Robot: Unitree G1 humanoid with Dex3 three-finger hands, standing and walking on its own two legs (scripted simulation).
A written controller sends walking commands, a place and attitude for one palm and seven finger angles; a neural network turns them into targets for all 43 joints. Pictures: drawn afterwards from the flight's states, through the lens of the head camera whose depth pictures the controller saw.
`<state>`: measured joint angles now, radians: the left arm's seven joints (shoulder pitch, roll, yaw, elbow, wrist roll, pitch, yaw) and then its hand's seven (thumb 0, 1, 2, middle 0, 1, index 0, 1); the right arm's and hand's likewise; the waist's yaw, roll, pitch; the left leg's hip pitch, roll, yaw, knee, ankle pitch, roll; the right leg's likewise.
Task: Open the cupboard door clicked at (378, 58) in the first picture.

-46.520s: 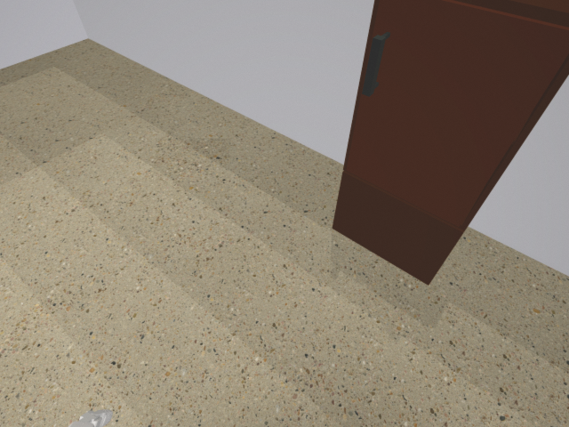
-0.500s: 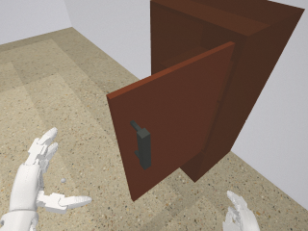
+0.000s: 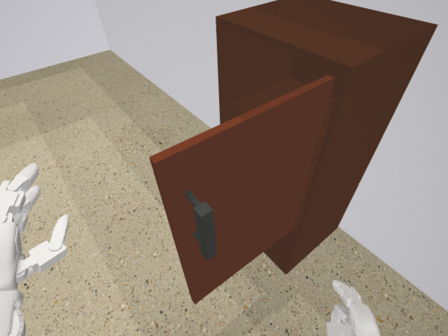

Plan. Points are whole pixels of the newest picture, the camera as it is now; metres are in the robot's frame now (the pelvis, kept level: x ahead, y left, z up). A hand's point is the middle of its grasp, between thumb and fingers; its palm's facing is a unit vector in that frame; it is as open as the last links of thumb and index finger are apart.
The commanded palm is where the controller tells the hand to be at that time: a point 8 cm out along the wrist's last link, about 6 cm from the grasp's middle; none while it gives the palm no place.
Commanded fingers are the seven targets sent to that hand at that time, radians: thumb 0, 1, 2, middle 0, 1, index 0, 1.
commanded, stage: draw the hand back to the body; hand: left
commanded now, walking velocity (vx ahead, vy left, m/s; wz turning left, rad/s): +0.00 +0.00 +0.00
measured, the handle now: (200, 225) +0.31 +0.09 +0.04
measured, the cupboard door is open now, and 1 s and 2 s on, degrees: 88 88 88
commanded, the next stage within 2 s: step back with the hand held close in 0.38 s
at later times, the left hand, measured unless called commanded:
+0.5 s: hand (62, 246) +0.18 +0.25 +0.15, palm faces +0.45 -0.80 -0.40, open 7.4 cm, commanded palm +0.13 +0.28 +0.17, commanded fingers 0.00 0.90 0.90 -0.20 -0.30 -0.20 -0.30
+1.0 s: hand (33, 268) +0.15 +0.27 +0.15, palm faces +0.35 -0.78 -0.53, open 7.4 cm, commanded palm +0.09 +0.31 +0.17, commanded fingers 0.00 0.90 0.90 -0.20 -0.30 -0.20 -0.30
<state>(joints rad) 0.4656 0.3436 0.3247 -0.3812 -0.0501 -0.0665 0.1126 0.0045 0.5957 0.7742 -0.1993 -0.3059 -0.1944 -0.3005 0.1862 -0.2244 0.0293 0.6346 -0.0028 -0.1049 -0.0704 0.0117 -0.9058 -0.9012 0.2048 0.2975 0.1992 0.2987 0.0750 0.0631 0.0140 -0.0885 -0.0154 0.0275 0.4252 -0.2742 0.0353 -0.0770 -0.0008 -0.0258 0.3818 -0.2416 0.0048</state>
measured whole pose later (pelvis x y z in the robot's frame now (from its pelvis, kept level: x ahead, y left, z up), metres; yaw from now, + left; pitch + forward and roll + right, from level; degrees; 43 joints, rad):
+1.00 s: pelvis -0.06 +0.01 -0.01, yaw -2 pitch +0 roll +0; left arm 0.56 0.43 0.42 -0.50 -0.02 -0.18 0.13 0.01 0.89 0.90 -0.21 -0.31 -0.21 -0.30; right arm 0.19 -0.23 -0.01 0.53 0.01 -0.02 -0.09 0.01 -0.91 -0.90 0.20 0.30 0.20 0.30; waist 0.01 -0.01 0.05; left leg -0.29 -0.02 0.08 0.51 -0.22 0.06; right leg -0.31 -0.01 0.02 0.49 -0.18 0.03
